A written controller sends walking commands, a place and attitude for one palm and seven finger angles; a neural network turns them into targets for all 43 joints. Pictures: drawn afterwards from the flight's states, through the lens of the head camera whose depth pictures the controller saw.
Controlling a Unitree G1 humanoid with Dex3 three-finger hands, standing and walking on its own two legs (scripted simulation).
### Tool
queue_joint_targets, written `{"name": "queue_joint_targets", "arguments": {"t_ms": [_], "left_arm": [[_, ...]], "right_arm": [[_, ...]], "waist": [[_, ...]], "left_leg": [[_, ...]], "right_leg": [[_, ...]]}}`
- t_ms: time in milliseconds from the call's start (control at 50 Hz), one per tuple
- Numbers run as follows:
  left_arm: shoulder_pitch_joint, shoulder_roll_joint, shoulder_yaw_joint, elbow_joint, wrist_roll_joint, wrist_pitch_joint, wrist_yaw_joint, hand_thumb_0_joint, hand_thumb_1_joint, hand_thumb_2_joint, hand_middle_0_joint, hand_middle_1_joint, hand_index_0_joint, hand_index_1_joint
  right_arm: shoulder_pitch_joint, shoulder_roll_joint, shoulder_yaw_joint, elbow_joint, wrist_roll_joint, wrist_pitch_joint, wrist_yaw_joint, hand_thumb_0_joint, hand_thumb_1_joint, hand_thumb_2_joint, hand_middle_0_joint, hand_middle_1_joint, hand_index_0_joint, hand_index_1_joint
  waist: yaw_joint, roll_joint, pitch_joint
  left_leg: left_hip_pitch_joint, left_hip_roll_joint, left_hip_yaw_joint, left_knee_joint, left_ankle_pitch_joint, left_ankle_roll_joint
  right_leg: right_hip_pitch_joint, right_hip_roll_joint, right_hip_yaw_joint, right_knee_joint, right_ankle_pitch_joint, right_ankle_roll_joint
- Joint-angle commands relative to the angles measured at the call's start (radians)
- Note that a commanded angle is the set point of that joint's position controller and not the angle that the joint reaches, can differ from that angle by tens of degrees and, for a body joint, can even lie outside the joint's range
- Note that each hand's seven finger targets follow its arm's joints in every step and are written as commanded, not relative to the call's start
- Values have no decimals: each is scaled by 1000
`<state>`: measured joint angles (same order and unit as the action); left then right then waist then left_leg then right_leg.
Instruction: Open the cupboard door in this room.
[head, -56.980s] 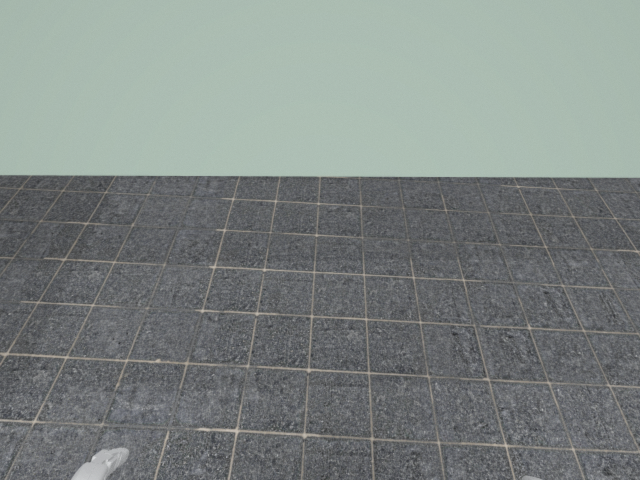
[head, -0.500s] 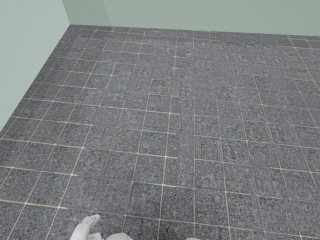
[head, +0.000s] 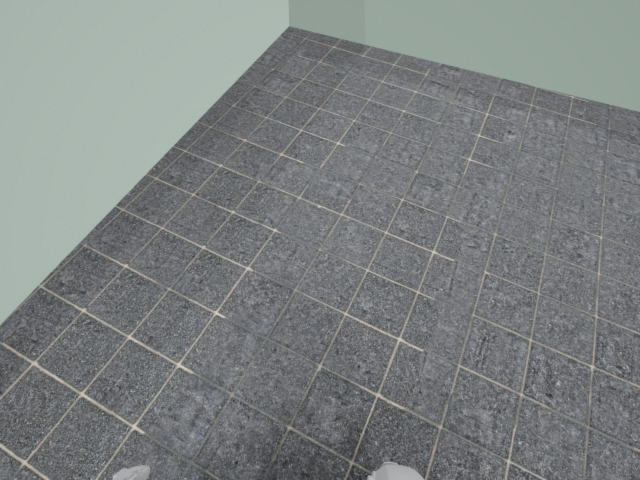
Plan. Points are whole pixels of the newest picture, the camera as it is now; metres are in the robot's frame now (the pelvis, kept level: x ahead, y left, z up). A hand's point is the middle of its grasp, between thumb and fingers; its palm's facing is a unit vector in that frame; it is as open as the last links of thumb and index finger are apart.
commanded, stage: turn to face it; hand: left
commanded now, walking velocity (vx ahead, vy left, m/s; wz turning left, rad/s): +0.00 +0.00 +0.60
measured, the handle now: out of the picture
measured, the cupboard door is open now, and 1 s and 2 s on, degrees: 45 45 45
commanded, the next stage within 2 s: none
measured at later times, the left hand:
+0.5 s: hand out of the picture -0.02 +0.16 -0.18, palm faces +0.37 -0.90 -0.23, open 7.4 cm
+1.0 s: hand out of the picture +0.01 +0.15 -0.15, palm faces +0.57 -0.77 -0.29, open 7.4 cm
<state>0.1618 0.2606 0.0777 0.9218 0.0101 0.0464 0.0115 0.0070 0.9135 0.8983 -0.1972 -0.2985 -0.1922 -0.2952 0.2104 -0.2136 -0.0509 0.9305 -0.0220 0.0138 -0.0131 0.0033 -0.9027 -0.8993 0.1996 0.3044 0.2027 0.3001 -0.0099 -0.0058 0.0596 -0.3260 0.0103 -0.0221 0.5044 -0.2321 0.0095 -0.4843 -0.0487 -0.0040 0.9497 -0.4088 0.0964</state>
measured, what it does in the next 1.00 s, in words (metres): steps on the spot, turning left: right foot, then left foot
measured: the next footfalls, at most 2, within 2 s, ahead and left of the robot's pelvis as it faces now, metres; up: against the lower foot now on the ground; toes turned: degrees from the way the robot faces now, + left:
right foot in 0.10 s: +0.05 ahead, -0.15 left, +0.00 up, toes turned +2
left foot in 0.52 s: +0.01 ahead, +0.09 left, +0.00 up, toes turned +27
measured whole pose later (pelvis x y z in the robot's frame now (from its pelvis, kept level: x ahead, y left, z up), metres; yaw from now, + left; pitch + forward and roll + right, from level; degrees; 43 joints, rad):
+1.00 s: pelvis +0.04 -0.07 +0.00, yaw +37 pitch +0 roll +1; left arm 0.17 0.20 0.03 0.85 0.02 0.01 0.02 0.00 0.91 0.90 -0.20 -0.30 -0.20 -0.30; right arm 0.18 -0.27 -0.09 0.94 -0.01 0.08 0.02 0.01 -0.90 -0.90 0.20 0.30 0.20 0.30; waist -0.03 0.04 0.09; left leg -0.50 -0.02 -0.03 1.12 -0.46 -0.04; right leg -0.27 -0.08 -0.10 0.58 -0.32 0.00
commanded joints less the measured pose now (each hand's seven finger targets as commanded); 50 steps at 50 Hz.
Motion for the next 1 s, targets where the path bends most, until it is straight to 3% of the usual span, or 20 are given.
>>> {"name": "queue_joint_targets", "arguments": {"t_ms": [0,40,60,80,100,160,200,380,460,480,500,520,620,760,820,840,860,880,900,980], "left_arm": [[22,41,1,-85,-5,-29,1,0,900,900,-200,-300,-200,-300],[114,64,11,-63,-5,-42,4,0,900,900,-200,-300,-200,-300],[155,140,24,-58,9,-55,13,0,900,900,-200,-300,-200,-300],[160,236,41,-63,22,-56,19,0,900,900,-200,-300,-200,-300],[148,228,32,-72,13,-54,23,0,900,900,-200,-300,-200,-300],[11,119,4,-100,8,-57,24,0,900,900,-200,-300,-200,-300],[25,99,1,-104,11,-61,23,0,900,900,-200,-300,-200,-300],[156,159,29,-63,21,-61,20,0,900,900,-200,-300,-200,-300],[103,165,36,-70,7,-58,10,0,900,900,-200,-300,-200,-300],[90,123,30,-94,1,-52,4,0,900,900,-200,-300,-200,-300],[18,56,3,-144,-2,-48,-1,0,900,900,-200,-300,-200,-300],[-24,85,5,-162,7,-32,7,0,900,900,-200,-300,-200,-300],[20,77,16,-100,11,-15,-7,0,900,900,-200,-300,-200,-300],[-5,56,6,-122,2,-21,-3,0,900,900,-200,-300,-200,-300],[95,70,13,-102,-1,-36,0,0,900,900,-200,-300,-200,-300],[144,119,24,-92,5,-48,7,0,900,900,-200,-300,-200,-300],[162,223,44,-92,23,-58,17,0,900,900,-200,-300,-200,-300],[155,242,35,-101,17,-55,20,0,900,900,-200,-300,-200,-300],[100,205,28,-118,15,-52,24,0,900,900,-200,-300,-200,-300],[-20,104,2,-143,11,-54,20,0,900,900,-200,-300,-200,-300]], "right_arm": [[-12,-225,-63,-68,-4,4,-2,0,-900,-900,200,300,200,300],[-63,-211,-66,-88,6,9,1,0,-900,-900,200,300,200,300],[-58,-154,-59,-102,19,9,8,0,-900,-900,200,300,200,300],[-74,-98,-50,-130,18,7,13,0,-900,-900,200,300,200,300],[-82,-154,-63,-129,11,17,17,0,-900,-900,200,300,200,300],[-73,-122,-57,-74,6,41,34,0,-900,-900,200,300,200,300],[-82,-102,-50,-76,9,44,44,0,-900,-900,200,300,200,300],[-201,-70,-22,-108,14,28,46,0,-900,-900,200,300,200,300],[-54,-122,-36,-79,8,13,40,0,-900,-900,200,300,200,300],[18,-220,-61,-63,0,6,34,0,-900,-900,200,300,200,300],[90,-313,-86,-59,-2,7,26,0,-900,-900,200,300,200,300],[117,-314,-79,-39,1,15,17,0,-900,-900,200,300,200,300],[-78,-217,-49,-92,-2,0,-3,0,-900,-900,200,300,200,300],[-58,-233,-61,-90,-7,7,4,0,-900,-900,200,300,200,300],[-111,-224,-68,-106,2,14,7,0,-900,-900,200,300,200,300],[-110,-181,-64,-115,12,13,10,0,-900,-900,200,300,200,300],[-88,-106,-54,-132,19,11,16,0,-900,-900,200,300,200,300],[-110,-146,-59,-138,10,15,20,0,-900,-900,200,300,200,300],[-93,-145,-62,-139,8,21,26,0,-900,-900,200,300,200,300],[-62,-114,-54,-76,5,44,44,0,-900,-900,200,300,200,300]], "waist": [[1,194,-120],[48,147,-139],[66,-62,-158],[81,-376,-133],[73,-303,-128],[-9,-198,-55],[-4,-204,-64],[70,-191,-101],[-21,-130,-157],[-65,83,-209],[-107,330,-205],[-104,201,-208],[-1,184,-98],[-5,177,-100],[47,171,-120],[75,36,-139],[83,-297,-153],[89,-310,-139],[56,-192,-100],[-12,-241,-39]], "left_leg": [[104,209,-249,-89,400,135],[-17,149,-237,-12,273,82],[-178,50,-153,131,21,14],[-314,-97,22,413,-390,-61],[-271,-36,-40,615,-415,-48],[-282,21,-18,773,-211,-75],[-263,19,17,706,-175,-85],[-143,9,129,254,-230,-74],[159,-2,137,-55,43,-36],[349,168,-75,-99,272,37],[417,407,-397,-118,689,183],[391,444,-360,-98,712,249],[177,221,-180,-144,405,138],[104,195,-250,-124,321,141],[-14,144,-250,-39,250,95],[-134,77,-213,59,85,44],[-299,-80,-22,321,-272,-45],[-286,-56,-29,575,-420,-48],[-268,-21,-62,671,-358,-41],[-262,25,10,737,-166,-81]], "right_leg": [[128,40,-35,-248,2,-16],[337,31,-36,-497,184,-26],[495,-141,124,-644,210,-68],[493,-422,404,-695,357,-188],[374,-474,376,-675,430,-253],[310,-285,116,-617,478,-213],[342,-251,17,-601,569,-190],[506,-323,-65,-492,809,-214],[360,-295,-167,-279,719,-123],[140,-212,-203,-91,380,-63],[-103,-78,-160,125,-248,-5],[-137,-88,-32,201,-257,-23],[-68,-55,1,170,-10,-11],[96,12,-31,-157,-18,-16],[318,36,-54,-420,144,-25],[472,-53,30,-572,198,-43],[560,-352,332,-676,256,-143],[427,-472,402,-678,355,-238],[349,-448,306,-670,322,-265],[303,-267,14,-635,411,-187]]}}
